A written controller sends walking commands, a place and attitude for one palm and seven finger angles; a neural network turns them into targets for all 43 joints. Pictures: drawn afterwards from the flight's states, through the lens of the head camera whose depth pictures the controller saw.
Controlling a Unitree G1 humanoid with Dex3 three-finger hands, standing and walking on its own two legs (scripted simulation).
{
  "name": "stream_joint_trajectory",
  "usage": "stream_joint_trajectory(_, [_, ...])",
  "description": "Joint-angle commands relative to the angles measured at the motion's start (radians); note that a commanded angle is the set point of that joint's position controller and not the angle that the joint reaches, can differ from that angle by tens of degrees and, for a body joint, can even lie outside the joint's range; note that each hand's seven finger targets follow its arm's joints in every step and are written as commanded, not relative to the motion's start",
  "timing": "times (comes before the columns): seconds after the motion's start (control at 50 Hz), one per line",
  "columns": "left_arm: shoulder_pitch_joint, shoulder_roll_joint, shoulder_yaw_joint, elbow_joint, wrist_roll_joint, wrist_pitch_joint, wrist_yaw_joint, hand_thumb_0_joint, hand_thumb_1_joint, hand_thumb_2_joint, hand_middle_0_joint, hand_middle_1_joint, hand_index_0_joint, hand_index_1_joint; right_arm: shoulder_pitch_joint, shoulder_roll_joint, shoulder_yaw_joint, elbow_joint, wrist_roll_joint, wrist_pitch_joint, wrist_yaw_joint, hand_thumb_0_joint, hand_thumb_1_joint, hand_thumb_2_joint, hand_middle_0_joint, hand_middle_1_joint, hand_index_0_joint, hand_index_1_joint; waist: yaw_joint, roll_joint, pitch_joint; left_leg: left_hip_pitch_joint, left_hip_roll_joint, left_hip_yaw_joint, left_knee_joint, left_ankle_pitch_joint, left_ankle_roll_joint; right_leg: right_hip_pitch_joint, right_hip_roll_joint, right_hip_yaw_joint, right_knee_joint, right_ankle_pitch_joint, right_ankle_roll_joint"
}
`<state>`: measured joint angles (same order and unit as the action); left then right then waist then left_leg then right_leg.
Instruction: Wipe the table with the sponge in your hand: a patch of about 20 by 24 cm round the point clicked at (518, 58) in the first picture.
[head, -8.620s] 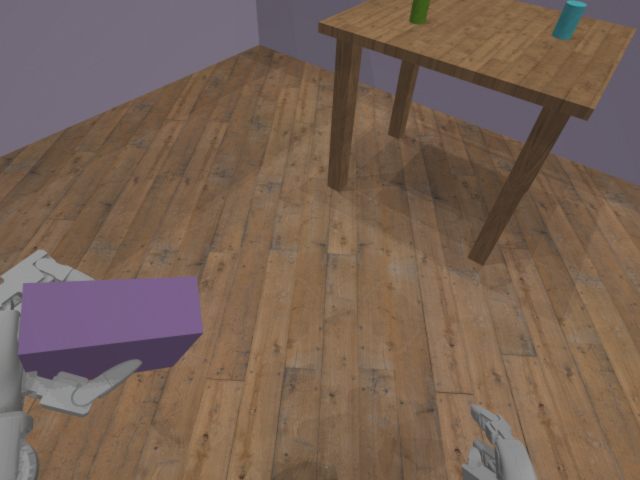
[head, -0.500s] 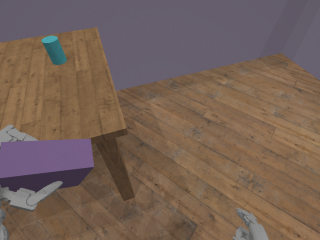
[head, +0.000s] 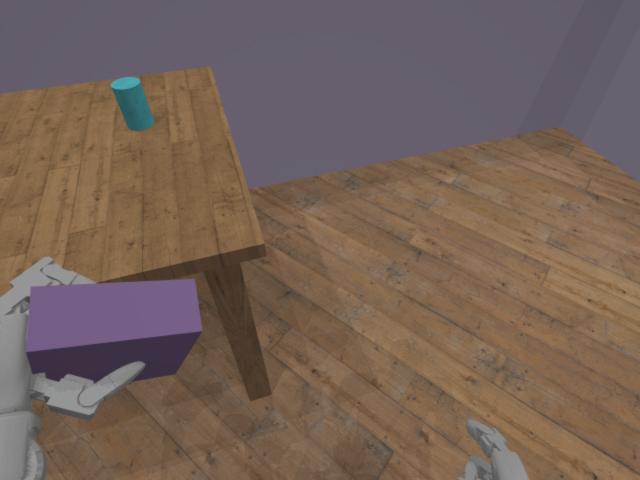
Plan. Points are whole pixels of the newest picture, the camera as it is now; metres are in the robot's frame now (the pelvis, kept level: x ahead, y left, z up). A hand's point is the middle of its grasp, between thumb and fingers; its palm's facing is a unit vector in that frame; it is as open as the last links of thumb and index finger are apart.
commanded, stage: come to a stop and stand still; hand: left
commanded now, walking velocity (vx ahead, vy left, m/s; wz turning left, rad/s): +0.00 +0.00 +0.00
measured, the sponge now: (141, 335) +0.23 +0.20 +0.13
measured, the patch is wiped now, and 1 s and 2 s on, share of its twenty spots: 0.00 0.00 0.00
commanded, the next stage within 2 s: look again from close up in 0.22 s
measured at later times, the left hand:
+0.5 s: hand (40, 292) +0.24 +0.29 +0.17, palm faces +0.45 -0.81 -0.37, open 9.9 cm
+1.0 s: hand (74, 251) +0.31 +0.30 +0.15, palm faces +0.34 -0.88 -0.33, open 9.8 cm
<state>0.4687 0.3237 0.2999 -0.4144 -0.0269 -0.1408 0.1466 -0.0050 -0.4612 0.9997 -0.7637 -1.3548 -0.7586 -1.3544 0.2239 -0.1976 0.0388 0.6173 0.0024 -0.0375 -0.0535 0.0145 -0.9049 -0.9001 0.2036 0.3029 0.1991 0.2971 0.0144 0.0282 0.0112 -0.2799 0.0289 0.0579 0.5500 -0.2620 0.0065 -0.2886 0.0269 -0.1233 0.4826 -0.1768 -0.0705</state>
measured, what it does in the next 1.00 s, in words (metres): shifts its weight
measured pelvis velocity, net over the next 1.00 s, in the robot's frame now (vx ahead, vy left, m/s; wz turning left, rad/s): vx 0.08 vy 0.07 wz -0.04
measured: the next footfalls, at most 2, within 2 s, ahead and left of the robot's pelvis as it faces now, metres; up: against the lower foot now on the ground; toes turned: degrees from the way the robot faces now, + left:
left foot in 1.28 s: +0.23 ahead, +0.24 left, +0.00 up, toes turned -7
right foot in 1.48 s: +0.16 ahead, +0.03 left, +0.00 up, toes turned -11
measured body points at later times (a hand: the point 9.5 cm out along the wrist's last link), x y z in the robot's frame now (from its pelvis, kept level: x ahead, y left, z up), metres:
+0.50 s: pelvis +0.00 +0.02 +0.00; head +0.03 +0.03 +0.45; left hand +0.21 +0.34 +0.19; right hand +0.16 -0.21 -0.08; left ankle +0.03 +0.11 -0.73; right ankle +0.06 -0.07 -0.73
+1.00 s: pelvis +0.08 +0.07 -0.01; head +0.10 +0.09 +0.44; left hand +0.29 +0.35 +0.17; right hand +0.27 -0.15 -0.06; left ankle +0.03 +0.11 -0.73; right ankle +0.06 -0.07 -0.73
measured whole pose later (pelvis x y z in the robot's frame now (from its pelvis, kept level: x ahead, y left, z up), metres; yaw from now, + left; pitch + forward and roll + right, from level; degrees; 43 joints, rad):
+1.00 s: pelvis +0.08 +0.07 -0.01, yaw -2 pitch +0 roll -2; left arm 0.40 0.35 0.34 -0.45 -0.03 -0.22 0.09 0.00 -0.47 1.00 -0.77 -1.35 -0.77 -1.35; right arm 0.18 -0.20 0.03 0.53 -0.01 -0.11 0.00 0.02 -0.90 -0.90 0.20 0.30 0.20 0.30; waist 0.03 -0.03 0.01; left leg -0.20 -0.05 0.10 0.58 -0.39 0.10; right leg -0.26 -0.02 -0.02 0.59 -0.32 0.00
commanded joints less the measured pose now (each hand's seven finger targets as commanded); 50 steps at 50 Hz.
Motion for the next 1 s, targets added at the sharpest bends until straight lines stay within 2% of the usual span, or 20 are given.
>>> stream_joint_trajectory(0.0, [-0.134, 0.215, 0.12, -0.299, 0.006, -0.084, 0.032, 0.0, 0.1, 1.3, -1.2, -1.6, -1.2, -1.6, -0.11, -0.119, -0.046, -0.169, -0.01, -0.061, -0.027, 0.0, -0.9, -0.9, 0.2, 0.3, 0.2, 0.3, -0.004, 0.03, -0.045, -0.009, 0.089, -0.123, -0.18, -0.124, 0.033, 0.019, -0.149, 0.216, -0.181, -0.31, 0.049])
stream_joint_trajectory(0.06, [-0.138, 0.219, 0.135, -0.334, 0.015, -0.096, 0.035, 0.0, 0.1, 1.3, -1.2, -1.6, -1.2, -1.6, -0.107, -0.124, -0.045, -0.178, -0.015, -0.066, -0.025, 0.0, -0.9, -0.9, 0.2, 0.3, 0.2, 0.3, -0.003, 0.125, -0.031, -0.122, 0.116, -0.157, -0.269, -0.25, 0.036, 0.101, -0.106, 0.176, -0.12, -0.292, 0.062])
stream_joint_trajectory(0.14, [-0.063, 0.194, 0.132, -0.286, 0.01, -0.1, 0.039, 0.0, 0.1, 1.3, -1.2, -1.6, -1.2, -1.6, -0.083, -0.12, -0.052, -0.171, -0.007, -0.077, -0.021, 0.0, -0.9, -0.9, 0.2, 0.3, 0.2, 0.3, -0.004, 0.079, -0.093, -0.091, 0.109, -0.138, -0.202, -0.011, 0.026, 0.19, -0.099, 0.158, -0.075, -0.03, 0.059])
stream_joint_trajectory(0.2, [-0.015, 0.176, 0.128, -0.233, 0.007, -0.1, 0.032, 0.0, 0.1, 1.3, -1.2, -1.6, -1.2, -1.6, -0.08, -0.116, -0.049, -0.165, -0.002, -0.081, -0.016, 0.0, -0.9, -0.9, 0.2, 0.3, 0.2, 0.3, -0.003, 0.067, -0.098, -0.118, 0.12, -0.137, -0.227, -0.071, 0.019, 0.187, -0.095, 0.151, -0.062, -0.079, 0.067])
stream_joint_trajectory(0.28, [-0.044, 0.178, 0.12, -0.246, 0.002, -0.096, 0.029, 0.0, 0.1, 1.3, -1.2, -1.6, -1.2, -1.6, -0.081, -0.121, -0.057, -0.161, -0.001, -0.077, -0.015, 0.0, -0.9, -0.9, 0.2, 0.3, 0.2, 0.3, -0.012, -0.041, -0.069, -0.072, 0.085, -0.104, -0.154, -0.085, 0.012, 0.099, -0.136, 0.219, -0.142, -0.136, 0.05])
stream_joint_trajectory(0.3, [-1.093, 1.022, 0.727, -0.457, 0.131, -0.191, 0.013, 0.0, 0.1, 1.3, -1.2, -1.6, -1.2, -1.6, 0.056, -0.153, -0.093, -0.13, -0.039, -0.14, -0.016, 0.0, -0.9, -0.9, 0.2, 0.3, 0.2, 0.3, 0.013, -0.193, 0.067, -0.111, 0.028, -0.019, -0.001, -0.007, 0.012, -0.026, -0.132, 0.237, -0.256, 0.036, 0.166])
stream_joint_trajectory(0.32, [-0.545, 0.428, 0.338, 0.11, 0.038, -0.154, -0.038, 0.0, 0.1, 1.3, -1.2, -1.6, -1.2, -1.6, -0.018, -0.032, -0.048, -0.094, -0.012, -0.136, -0.012, 0.0, -0.9, -0.9, 0.2, 0.3, 0.2, 0.3, 0.005, -0.188, -0.18, 0.001, -0.041, -0.042, 0.015, 0.013, 0.023, 0.06, -0.212, 0.237, -0.19, -0.063, 0.051])
stream_joint_trajectory(0.34, [-0.292, 0.331, 0.278, 0.043, -0.003, -0.158, -0.033, 0.0, 0.1, 1.3, -1.2, -1.6, -1.2, -1.6, -0.036, -0.07, -0.064, -0.172, 0.01, -0.149, -0.01, 0.0, -0.9, -0.9, 0.2, 0.3, 0.2, 0.3, 0.059, -0.153, -0.075, 0.007, -0.026, -0.038, 0.028, 0.0, 0.008, 0.033, -0.208, 0.341, -0.284, -0.124, 0.073])
stream_joint_trajectory(0.36, [-0.234, 0.177, 0.168, 0.125, -0.017, -0.148, -0.04, 0.0, 0.1, 1.3, -1.2, -1.6, -1.2, -1.6, -0.056, -0.087, -0.068, -0.18, 0.024, -0.161, 0.004, 0.0, -0.9, -0.9, 0.2, 0.3, 0.2, 0.3, 0.039, -0.051, -0.1, 0.055, -0.02, -0.027, -0.023, -0.014, 0.005, 0.063, -0.23, 0.364, -0.259, -0.134, 0.03])
stream_joint_trajectory(0.38, [-0.244, 0.197, 0.137, -0.001, -0.023, -0.167, -0.048, 0.0, 0.1, 1.3, -1.2, -1.6, -1.2, -1.6, -0.046, -0.107, -0.07, -0.181, 0.02, -0.157, 0.011, 0.0, -0.9, -0.9, 0.2, 0.3, 0.2, 0.3, 0.032, 0.026, -0.123, 0.064, -0.031, -0.032, -0.072, -0.043, 0.016, 0.08, -0.217, 0.313, -0.232, -0.168, 0.039])
stream_joint_trajectory(0.46, [-0.118, 0.142, 0.059, -0.18, -0.029, -0.174, -0.049, 0.0, 0.1, 1.3, -1.2, -1.6, -1.2, -1.6, -0.086, -0.111, -0.06, -0.188, 0.022, -0.177, 0.039, 0.0, -0.9, -0.9, 0.2, 0.3, 0.2, 0.3, 0.038, 0.036, -0.096, 0.046, 0.028, -0.085, -0.203, -0.086, 0.037, 0.092, -0.126, 0.223, -0.166, -0.26, 0.071])
stream_joint_trajectory(0.5, [-0.127, 0.186, 0.099, -0.228, -0.015, -0.171, -0.038, 0.0, 0.1, 1.3, -1.2, -1.6, -1.2, -1.6, -0.089, -0.119, -0.058, -0.202, 0.02, -0.179, 0.037, 0.0, -0.9, -0.9, 0.2, 0.3, 0.2, 0.3, 0.035, 0.007, -0.068, -0.077, 0.069, -0.149, -0.277, -0.144, 0.046, 0.167, -0.082, 0.162, -0.085, -0.209, 0.068])
stream_joint_trajectory(0.54, [-0.159, 0.235, 0.163, -0.247, -0.008, -0.171, -0.028, 0.0, 0.1, 1.3, -1.2, -1.6, -1.2, -1.6, -0.091, -0.125, -0.059, -0.209, 0.016, -0.181, 0.032, 0.0, -0.9, -0.9, 0.2, 0.3, 0.2, 0.3, 0.031, -0.02, -0.06, -0.112, 0.083, -0.168, -0.292, -0.148, 0.048, 0.195, -0.067, 0.146, -0.052, -0.141, 0.065])
stream_joint_trajectory(0.56, [-0.204, 0.306, 0.231, -0.28, -0.007, -0.174, -0.02, 0.0, 0.1, 1.3, -1.2, -1.6, -1.2, -1.6, -0.098, -0.129, -0.058, -0.207, 0.011, -0.18, 0.028, 0.0, -0.9, -0.9, 0.2, 0.3, 0.2, 0.3, 0.029, 0.018, -0.058, -0.093, 0.08, -0.168, -0.299, -0.122, 0.041, 0.184, -0.058, 0.146, -0.045, -0.116, 0.063])
stream_joint_trajectory(0.66, [-0.256, 0.268, 0.226, -0.285, -0.023, -0.186, -0.024, 0.0, 0.1, 1.3, -1.2, -1.6, -1.2, -1.6, -0.087, -0.113, -0.053, -0.209, 0.0, -0.186, 0.018, 0.0, -0.9, -0.9, 0.2, 0.3, 0.2, 0.3, 0.019, 0.093, -0.099, -0.016, 0.063, -0.147, -0.241, 0.073, 0.017, 0.202, -0.066, 0.143, -0.046, 0.054, 0.048])
stream_joint_trajectory(0.74, [-0.197, 0.179, 0.134, -0.264, -0.02, -0.18, -0.034, 0.0, 0.1, 1.3, -1.2, -1.6, -1.2, -1.6, -0.078, -0.128, -0.064, -0.199, -0.008, -0.184, 0.032, 0.0, -0.9, -0.9, 0.2, 0.3, 0.2, 0.3, 0.005, 0.054, -0.173, 0.055, 0.034, -0.1, -0.134, 0.133, 0.016, 0.212, -0.09, 0.166, -0.045, 0.117, 0.02])
stream_joint_trajectory(0.82, [-0.164, 0.145, 0.094, -0.237, -0.015, -0.156, -0.034, 0.0, 0.1, 1.3, -1.2, -1.6, -1.2, -1.6, -0.077, -0.144, -0.069, -0.201, -0.01, -0.157, 0.041, 0.0, -0.9, -0.9, 0.2, 0.3, 0.2, 0.3, -0.008, 0.028, -0.142, 0.041, 0.037, -0.104, -0.111, 0.116, 0.016, 0.162, -0.083, 0.176, -0.01, 0.088, 0.004])
stream_joint_trajectory(0.92, [-0.185, 0.205, 0.153, -0.268, -0.017, -0.15, -0.029, 0.0, 0.1, 1.3, -1.2, -1.6, -1.2, -1.6, -0.089, -0.147, -0.071, -0.225, -0.006, -0.114, 0.036, 0.0, -0.9, -0.9, 0.2, 0.3, 0.2, 0.3, -0.011, 0.075, -0.13, 0.101, 0.068, -0.11, -0.085, 0.387, -0.019, 0.096, -0.056, 0.121, 0.127, 0.139, 0.004])
stream_joint_trajectory(0.96, [-0.196, 0.263, 0.203, -0.314, -0.022, -0.151, -0.027, 0.0, 0.1, 1.3, -1.2, -1.6, -1.2, -1.6, -0.095, -0.142, -0.067, -0.235, -0.009, -0.106, 0.034, 0.0, -0.9, -0.9, 0.2, 0.3, 0.2, 0.3, -0.01, 0.106, -0.137, 0.183, 0.087, -0.102, -0.076, 0.547, -0.034, 0.027, -0.047, 0.09, 0.18, 0.073, 0.012])
stream_joint_trajectory(0.98, [-0.179, 0.246, 0.193, -0.308, -0.024, -0.151, -0.029, 0.0, 0.1, 1.3, -1.2, -1.6, -1.2, -1.6, -0.086, -0.138, -0.066, -0.235, -0.011, -0.101, 0.037, 0.0, -0.9, -0.9, 0.2, 0.3, 0.2, 0.3, -0.01, 0.11, -0.136, 0.206, 0.102, -0.108, -0.067, 0.606, -0.035, 0.005, -0.044, 0.063, 0.18, 0.014, 0.015])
